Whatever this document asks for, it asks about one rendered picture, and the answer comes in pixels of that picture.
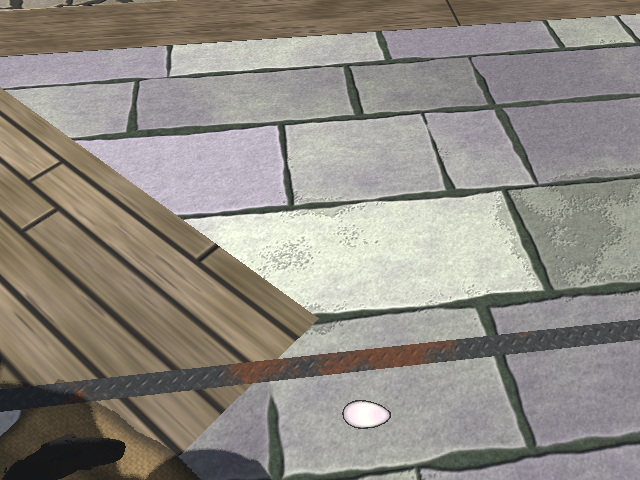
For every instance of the robot left hand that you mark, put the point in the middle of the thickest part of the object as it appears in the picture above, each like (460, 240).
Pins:
(64, 456)

